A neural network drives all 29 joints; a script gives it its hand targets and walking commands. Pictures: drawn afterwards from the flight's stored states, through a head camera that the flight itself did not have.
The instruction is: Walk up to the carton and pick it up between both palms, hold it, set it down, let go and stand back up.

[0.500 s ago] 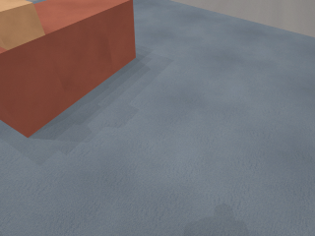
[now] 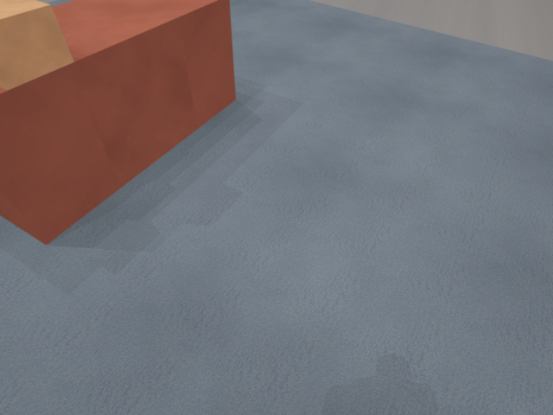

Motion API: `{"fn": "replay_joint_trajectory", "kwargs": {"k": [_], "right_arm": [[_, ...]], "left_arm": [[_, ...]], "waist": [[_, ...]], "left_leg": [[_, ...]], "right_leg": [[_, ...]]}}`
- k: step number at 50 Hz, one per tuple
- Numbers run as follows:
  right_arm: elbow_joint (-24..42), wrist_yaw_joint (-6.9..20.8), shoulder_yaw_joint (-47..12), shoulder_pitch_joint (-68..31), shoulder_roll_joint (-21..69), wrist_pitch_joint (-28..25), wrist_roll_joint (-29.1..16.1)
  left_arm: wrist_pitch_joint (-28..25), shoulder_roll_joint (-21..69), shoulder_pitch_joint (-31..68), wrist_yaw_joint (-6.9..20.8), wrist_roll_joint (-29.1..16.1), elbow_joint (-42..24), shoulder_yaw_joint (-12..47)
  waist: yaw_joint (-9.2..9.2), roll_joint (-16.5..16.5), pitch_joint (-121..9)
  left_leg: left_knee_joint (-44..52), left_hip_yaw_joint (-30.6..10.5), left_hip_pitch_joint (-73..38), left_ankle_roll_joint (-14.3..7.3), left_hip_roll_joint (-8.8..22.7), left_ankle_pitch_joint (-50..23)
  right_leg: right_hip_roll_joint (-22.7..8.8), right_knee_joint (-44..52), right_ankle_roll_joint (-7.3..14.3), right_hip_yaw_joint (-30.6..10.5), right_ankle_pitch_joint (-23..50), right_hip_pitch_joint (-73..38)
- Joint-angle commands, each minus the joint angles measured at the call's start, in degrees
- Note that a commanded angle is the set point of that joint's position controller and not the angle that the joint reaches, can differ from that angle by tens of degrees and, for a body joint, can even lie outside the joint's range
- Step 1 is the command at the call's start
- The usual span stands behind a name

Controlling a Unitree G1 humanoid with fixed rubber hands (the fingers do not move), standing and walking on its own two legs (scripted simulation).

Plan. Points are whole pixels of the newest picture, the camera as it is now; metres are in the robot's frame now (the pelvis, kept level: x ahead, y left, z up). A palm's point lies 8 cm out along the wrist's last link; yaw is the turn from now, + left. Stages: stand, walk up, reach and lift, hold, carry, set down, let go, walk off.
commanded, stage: stand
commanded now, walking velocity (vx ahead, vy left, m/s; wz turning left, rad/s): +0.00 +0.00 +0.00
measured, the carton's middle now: (5, 38) +1.34 +0.92 -0.02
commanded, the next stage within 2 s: none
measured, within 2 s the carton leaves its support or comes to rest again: neither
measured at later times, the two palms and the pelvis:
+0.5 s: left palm out of the picture -0.04 +0.20 -0.15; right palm out of the picture -0.03 -0.20 -0.15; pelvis +0.01 +0.00 +0.00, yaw +1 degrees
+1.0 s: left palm out of the picture -0.04 +0.19 -0.15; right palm out of the picture -0.03 -0.19 -0.15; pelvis +0.01 +0.00 +0.00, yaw +0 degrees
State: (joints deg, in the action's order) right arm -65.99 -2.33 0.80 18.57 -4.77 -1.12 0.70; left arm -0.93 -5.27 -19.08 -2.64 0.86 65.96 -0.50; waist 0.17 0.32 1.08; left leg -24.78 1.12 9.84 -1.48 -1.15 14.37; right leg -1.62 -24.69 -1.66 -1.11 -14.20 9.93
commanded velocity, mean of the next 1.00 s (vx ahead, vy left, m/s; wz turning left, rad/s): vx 0.00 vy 0.00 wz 0.00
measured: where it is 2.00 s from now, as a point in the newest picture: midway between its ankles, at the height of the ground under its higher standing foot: outside the picture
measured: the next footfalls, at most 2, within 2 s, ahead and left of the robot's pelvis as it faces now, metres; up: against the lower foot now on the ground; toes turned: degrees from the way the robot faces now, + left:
none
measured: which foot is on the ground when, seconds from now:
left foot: down 0.00-1.00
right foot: down 0.00-1.00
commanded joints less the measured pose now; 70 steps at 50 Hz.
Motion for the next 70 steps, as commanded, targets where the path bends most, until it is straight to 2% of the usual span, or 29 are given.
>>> {"fn": "replay_joint_trajectory", "kwargs": {"k": [1, 5, 6, 7, 10, 12, 13, 17, 18, 19, 22, 28, 33, 35, 39, 45, 48, 49, 52, 54, 55, 56, 61, 62, 63, 67, 68, 69, 70], "right_arm": [[-1.2, -0.2, 0.3, 7.9, -3.6, 0.2, 0.3], [-0.2, -0.1, 0.4, 6.4, -2.8, -0.6, -0.2], [0.1, -0.1, 0.3, 5.4, -2.9, -0.4, 0.1], [0.4, -0.2, 0.3, 4.5, -3.1, -0.4, 0.0], [0.7, -0.2, 0.7, 6.0, -5.1, -0.7, -0.2], [0.4, 0.1, 0.8, 5.5, -5.4, -0.9, 0.0], [0.8, 0.1, 0.3, 5.5, -3.0, -0.9, -0.3], [-0.4, -0.3, 1.1, 8.5, -5.1, -0.2, -0.2], [0.4, -0.1, 0.9, 5.8, -3.5, -0.2, 0.0], [0.8, -0.3, 1.5, 5.7, -5.9, 0.1, -0.2], [0.1, -0.2, 0.6, 7.6, -3.1, -0.1, -0.1], [0.5, -0.2, 0.0, 6.9, -2.6, -0.4, -0.1], [1.5, -0.1, 0.6, 4.5, -4.8, -0.5, -0.7], [0.6, 0.0, 0.1, 5.4, -3.1, -0.5, -0.2], [0.1, -0.2, 0.0, 6.7, -2.3, 0.1, -0.1], [0.4, -0.4, 0.6, 6.0, -4.8, -0.3, -0.4], [-0.9, -0.4, -0.2, 7.0, -2.2, -0.7, -0.1], [0.0, -0.3, 0.3, 6.8, -3.8, -0.6, -0.2], [-0.8, -0.3, 0.0, 7.6, -2.1, -0.6, -0.1], [0.0, -0.2, -0.2, 6.2, -1.5, -0.6, -0.2], [0.2, 0.0, 0.2, 7.1, -2.8, -0.7, -0.2], [-0.3, -0.4, 0.9, 7.4, -5.7, -0.6, -0.3], [0.2, 0.0, 0.7, 6.6, -3.8, -0.3, -0.1], [0.4, -0.2, 0.6, 7.0, -2.9, -0.4, 0.0], [0.0, -0.3, 0.3, 7.0, -4.0, -0.2, -0.3], [2.0, 0.3, 0.2, 4.4, -3.0, -0.1, -0.4], [1.4, 0.3, 0.2, 5.4, -2.3, -0.2, -0.3], [1.2, -0.1, 0.4, 6.1, -2.9, -0.2, -0.1], [0.8, 0.1, 0.4, 6.8, -3.2, 0.0, -0.5]], "left_arm": [[-0.2, -3.0, -6.8, -0.2, -0.1, 0.4, -0.3], [0.6, -1.4, -6.0, -0.2, -0.3, 0.0, -0.3], [0.5, -2.6, -4.9, -0.1, -0.3, 0.0, -0.4], [0.5, -2.2, -5.6, -0.2, -0.4, 0.6, -0.1], [0.4, -3.0, -4.8, -0.4, 0.0, 0.6, -0.7], [0.2, -4.7, -6.3, -0.2, -0.6, 0.9, -0.9], [0.2, -5.4, -5.5, 0.0, -0.2, 1.3, -1.1], [0.4, -2.8, -5.0, -0.3, -0.1, 0.6, -0.5], [0.6, -2.7, -5.9, -0.3, -0.1, 1.7, -0.6], [0.3, -3.5, -6.6, -0.4, 0.4, 1.3, -0.3], [0.2, -2.4, -6.7, -0.4, 0.0, 2.1, -0.2], [0.1, -4.7, -5.6, -0.4, -0.4, 1.4, -0.8], [-0.2, -3.1, -4.6, 0.0, -0.5, 1.1, -0.8], [0.0, -3.3, -5.6, 0.1, 0.3, 1.2, -0.8], [0.4, -1.8, -7.9, 0.2, -0.1, 1.8, -0.2], [-0.1, -3.9, -5.5, 0.0, 0.0, 0.9, -0.6], [0.0, -4.4, -5.2, 0.0, 0.1, 0.8, -1.3], [-0.2, -4.2, -4.9, 0.0, -0.3, 0.8, -1.1], [0.1, -3.2, -6.9, -0.4, -0.6, 1.8, -0.8], [0.0, -3.1, -6.8, -0.2, -0.2, 2.0, -0.9], [0.1, -3.8, -5.0, 0.0, -0.2, 2.0, -1.0], [-0.2, -2.0, -7.2, 0.0, 0.0, 1.9, -0.6], [0.5, -2.0, -7.5, 0.1, -0.2, 2.4, -0.4], [0.5, -3.2, -7.3, -0.2, -0.1, 2.0, -0.8], [0.6, -2.7, -7.0, 0.1, -0.1, 2.0, -0.6], [0.0, -4.2, -7.5, -0.3, -0.1, 2.0, -0.7], [0.1, -2.3, -5.6, -0.3, 0.2, 1.9, -0.3], [0.2, -1.3, -7.9, -0.3, 0.3, 2.3, -0.2], [0.1, -1.7, -6.0, -0.1, -0.2, 1.6, -0.3]], "waist": [[-0.15, -0.9, 4.9], [-0.22, -0.1, 4.5], [-0.51, -3.2, 5.5], [-0.73, 0.1, 6.9], [-0.24, 0.2, 1.9], [-0.57, -3.6, 0.8], [-0.15, -0.4, 2.3], [0.77, -0.9, 4.3], [0.00, 1.5, 5.8], [-0.02, -2.5, 6.4], [0.24, 1.1, 6.9], [-0.19, 0.2, 3.7], [-0.34, 2.9, 2.1], [-0.73, -1.6, 6.1], [-0.55, -4.3, 5.8], [-0.09, 2.3, 4.0], [-0.30, -2.1, 3.1], [0.30, 0.1, 2.7], [0.17, -2.3, 6.6], [-0.68, -0.4, 3.4], [0.45, 2.7, 5.5], [-0.93, -0.1, 5.0], [-1.14, -0.4, 7.1], [-0.67, 2.1, 6.1], [-0.59, -1.1, 8.1], [-0.74, 1.6, 5.4], [0.72, 0.8, 7.3], [-0.44, -0.2, 3.8], [0.61, -2.0, 2.8]], "left_leg": [[4.9, -5.0, 1.9, -1.1, 5.7, -8.9], [5.5, -5.4, 3.3, -0.9, 5.7, -8.9], [5.9, -4.9, 3.7, -0.7, 5.1, -6.4], [5.6, -4.9, 2.0, -0.7, 5.4, -7.0], [5.1, -6.3, -0.6, -1.5, 6.5, -11.5], [5.3, -5.5, -2.6, -1.4, 5.7, -9.8], [4.7, -5.1, -1.5, -1.2, 6.0, -13.5], [6.7, -6.0, 2.0, -0.9, 5.4, -5.7], [5.7, -5.4, 2.2, -1.0, 6.0, -7.8], [5.2, -4.3, 0.7, -0.7, 5.4, -9.1], [5.7, -5.1, 1.5, -0.9, 5.4, -10.8], [4.4, -4.5, -2.4, -1.6, 5.7, -12.9], [5.7, -5.1, -0.3, -1.4, 5.8, -8.6], [5.4, -4.8, 1.8, -1.1, 5.6, -9.3], [6.9, -5.7, 1.1, -1.0, 5.7, -5.1], [5.4, -5.2, 0.4, -0.9, 5.6, -9.3], [4.9, -5.2, -2.3, -1.5, 6.1, -16.0], [5.3, -5.0, -0.8, -1.2, 6.0, -12.7], [5.0, -4.9, -1.5, -1.1, 5.7, -14.7], [4.0, -5.1, -1.0, -1.3, 6.1, -15.8], [4.4, -4.8, 0.0, -0.7, 5.7, -13.5], [5.0, -4.9, -0.2, -1.3, 5.8, -12.3], [5.4, -4.3, 2.4, -0.9, 5.0, -7.8], [6.0, -4.7, 1.0, -1.1, 5.4, -7.5], [6.5, -4.6, 1.6, -1.0, 5.4, -7.4], [5.4, -5.2, -1.1, -1.7, 6.1, -9.0], [5.3, -5.1, 0.4, -1.2, 6.0, -9.3], [4.6, -4.5, -1.8, -1.5, 6.1, -10.2], [4.6, -4.0, -0.8, -1.2, 5.3, -12.2]], "right_leg": [[-3.0, 3.5, 2.4, -2.0, 6.5, 1.1], [-2.9, 2.9, 2.2, -1.2, 7.3, 0.5], [-3.1, 3.7, 2.1, -1.6, 6.5, 0.6], [-3.0, 3.8, 2.5, -1.9, 5.4, 3.5], [-3.3, 3.0, 3.0, -1.8, 7.4, 0.0], [-3.4, 3.8, 2.3, -1.9, 7.0, 0.6], [-3.5, 3.7, 2.2, -1.8, 9.0, 0.0], [-3.0, 3.9, 1.9, -1.3, 6.5, -0.2], [-3.1, 3.9, 1.8, -1.0, 7.4, 0.0], [-3.7, 4.9, 1.8, -1.9, 7.7, 2.5], [-3.6, 3.8, 2.2, -1.6, 8.1, 0.5], [-3.4, 4.4, 2.3, -2.1, 8.1, 1.1], [-3.6, 4.0, 2.1, -1.7, 7.2, -0.4], [-3.7, 4.5, 1.8, -1.8, 8.4, 0.3], [-3.3, 4.4, 1.8, -1.9, 6.3, 1.6], [-3.7, 4.9, 2.3, -1.7, 6.7, 0.3], [-3.6, 3.5, 2.4, -1.9, 9.7, -0.2], [-3.3, 4.5, 2.6, -1.7, 8.1, -0.7], [-3.5, 4.5, 2.1, -1.9, 9.0, 1.0], [-3.9, 3.9, 2.2, -1.2, 10.1, -1.6], [-3.5, 4.0, 2.4, -1.1, 9.1, 0.1], [-4.0, 4.4, 2.5, -1.7, 8.8, -0.9], [-3.5, 4.6, 1.9, -1.5, 6.5, -0.7], [-3.3, 4.6, 2.0, -1.5, 5.9, 0.2], [-3.6, 5.2, 2.1, -1.6, 6.3, 1.0], [-3.7, 4.9, 2.0, -1.6, 6.8, 2.2], [-3.6, 4.6, 2.4, -2.0, 7.0, 2.2], [-3.8, 4.9, 2.2, -1.9, 7.3, 0.9], [-3.8, 4.7, 2.1, -1.6, 9.7, -1.4]]}}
